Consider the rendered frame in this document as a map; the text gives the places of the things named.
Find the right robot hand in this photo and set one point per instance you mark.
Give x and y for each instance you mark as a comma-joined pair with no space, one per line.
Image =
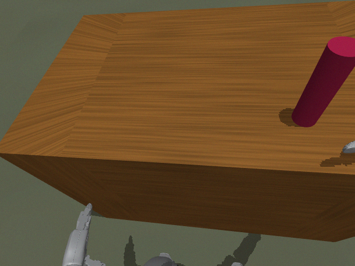
349,148

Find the left robot hand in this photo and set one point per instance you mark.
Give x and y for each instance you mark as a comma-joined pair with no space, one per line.
76,249

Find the can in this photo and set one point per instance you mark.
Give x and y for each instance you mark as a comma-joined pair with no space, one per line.
334,66

